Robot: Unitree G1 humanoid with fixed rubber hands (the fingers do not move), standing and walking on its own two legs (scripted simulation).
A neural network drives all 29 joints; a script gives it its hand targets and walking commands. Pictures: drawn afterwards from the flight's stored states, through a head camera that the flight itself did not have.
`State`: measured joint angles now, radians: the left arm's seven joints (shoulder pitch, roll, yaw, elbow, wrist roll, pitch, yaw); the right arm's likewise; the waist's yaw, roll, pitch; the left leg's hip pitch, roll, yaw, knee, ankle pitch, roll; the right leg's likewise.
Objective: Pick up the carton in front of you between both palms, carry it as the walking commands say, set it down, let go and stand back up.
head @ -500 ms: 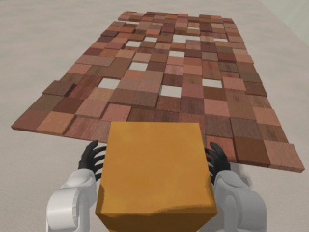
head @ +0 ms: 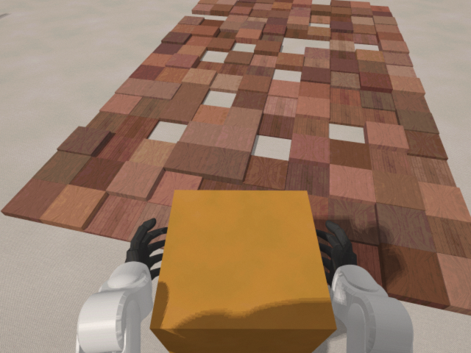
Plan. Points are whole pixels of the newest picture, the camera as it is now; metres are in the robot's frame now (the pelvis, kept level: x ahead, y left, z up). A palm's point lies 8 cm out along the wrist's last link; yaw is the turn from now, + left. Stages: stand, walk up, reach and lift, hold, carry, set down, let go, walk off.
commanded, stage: carry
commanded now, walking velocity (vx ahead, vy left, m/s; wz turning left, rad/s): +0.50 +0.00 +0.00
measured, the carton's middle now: (239, 283) +0.24 +0.01 +0.00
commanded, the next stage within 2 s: none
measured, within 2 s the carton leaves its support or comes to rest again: neither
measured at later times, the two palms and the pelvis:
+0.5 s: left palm (182, 104) +0.68 +0.17 +0.06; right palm (301, 111) +0.65 -0.13 +0.07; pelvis +0.32 +0.04 -0.01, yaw -3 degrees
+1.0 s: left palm (203, 30) +1.01 +0.15 +0.12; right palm (297, 31) +1.02 -0.15 +0.12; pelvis +0.67 -0.01 +0.00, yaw -1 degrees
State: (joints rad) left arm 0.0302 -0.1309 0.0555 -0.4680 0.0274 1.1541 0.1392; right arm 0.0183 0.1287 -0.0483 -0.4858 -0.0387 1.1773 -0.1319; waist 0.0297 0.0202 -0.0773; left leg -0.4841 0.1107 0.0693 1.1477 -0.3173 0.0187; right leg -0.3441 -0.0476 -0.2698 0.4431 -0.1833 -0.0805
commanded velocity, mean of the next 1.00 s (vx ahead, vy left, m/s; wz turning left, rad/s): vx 0.50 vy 0.00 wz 0.00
